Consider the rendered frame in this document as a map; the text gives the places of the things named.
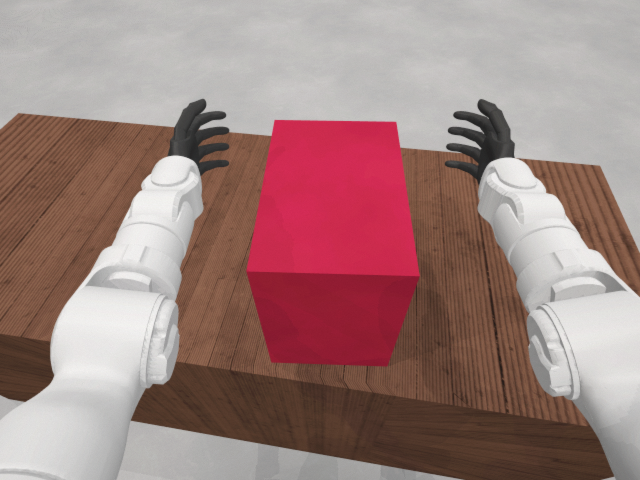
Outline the robot right upper arm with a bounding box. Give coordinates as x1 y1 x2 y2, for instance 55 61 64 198
527 291 640 480

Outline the robot right hand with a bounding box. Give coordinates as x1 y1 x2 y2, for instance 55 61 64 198
445 99 515 184

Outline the robot right forearm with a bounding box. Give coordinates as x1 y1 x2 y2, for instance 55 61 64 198
477 158 640 314

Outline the pedestal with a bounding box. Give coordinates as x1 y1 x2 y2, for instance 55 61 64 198
0 113 640 480

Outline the robot left upper arm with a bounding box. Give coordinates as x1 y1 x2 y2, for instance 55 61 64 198
0 286 180 480

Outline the robot left forearm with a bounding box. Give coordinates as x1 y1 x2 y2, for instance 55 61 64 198
50 156 203 373

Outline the robot left hand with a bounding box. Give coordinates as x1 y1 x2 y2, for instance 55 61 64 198
167 99 229 176

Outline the carton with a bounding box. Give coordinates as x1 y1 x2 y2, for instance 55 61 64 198
246 120 420 367

